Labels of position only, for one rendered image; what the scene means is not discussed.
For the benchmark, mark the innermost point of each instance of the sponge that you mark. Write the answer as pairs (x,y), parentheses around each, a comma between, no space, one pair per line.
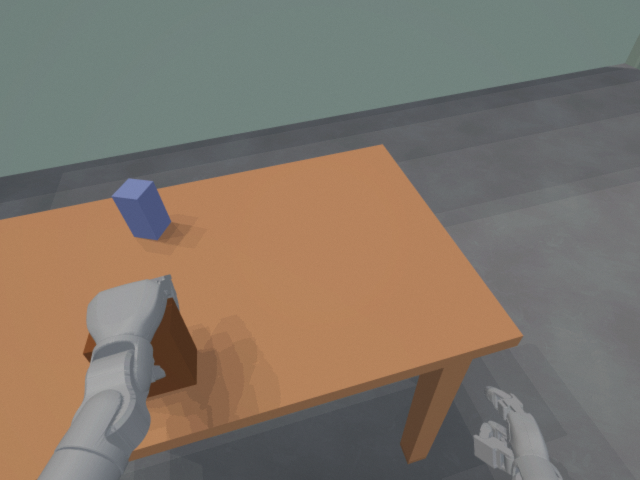
(173,350)

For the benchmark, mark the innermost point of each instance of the right robot forearm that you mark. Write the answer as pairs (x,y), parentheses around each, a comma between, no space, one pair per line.
(531,467)

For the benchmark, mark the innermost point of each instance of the table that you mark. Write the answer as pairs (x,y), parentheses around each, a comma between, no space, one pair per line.
(300,284)

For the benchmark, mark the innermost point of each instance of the left robot forearm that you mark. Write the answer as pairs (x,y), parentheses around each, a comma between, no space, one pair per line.
(113,418)

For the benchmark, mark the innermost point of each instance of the robot right hand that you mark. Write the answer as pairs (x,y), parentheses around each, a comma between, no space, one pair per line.
(499,446)

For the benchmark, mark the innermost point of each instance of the robot left hand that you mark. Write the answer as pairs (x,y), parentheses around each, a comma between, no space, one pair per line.
(135,308)

